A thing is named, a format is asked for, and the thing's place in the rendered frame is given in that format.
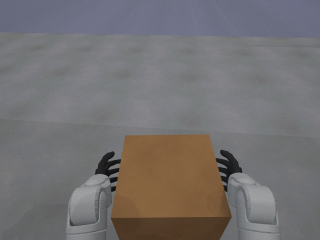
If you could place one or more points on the carton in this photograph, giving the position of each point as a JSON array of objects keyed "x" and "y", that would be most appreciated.
[{"x": 169, "y": 188}]

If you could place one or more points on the left robot hand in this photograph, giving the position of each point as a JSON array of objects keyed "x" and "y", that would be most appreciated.
[{"x": 104, "y": 165}]

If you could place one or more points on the right robot forearm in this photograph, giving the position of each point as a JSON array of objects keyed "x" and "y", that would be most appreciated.
[{"x": 256, "y": 208}]

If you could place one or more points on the right robot hand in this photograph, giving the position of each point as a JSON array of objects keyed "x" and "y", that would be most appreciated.
[{"x": 231, "y": 164}]

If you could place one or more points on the left robot forearm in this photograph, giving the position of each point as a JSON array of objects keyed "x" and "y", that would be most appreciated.
[{"x": 87, "y": 209}]

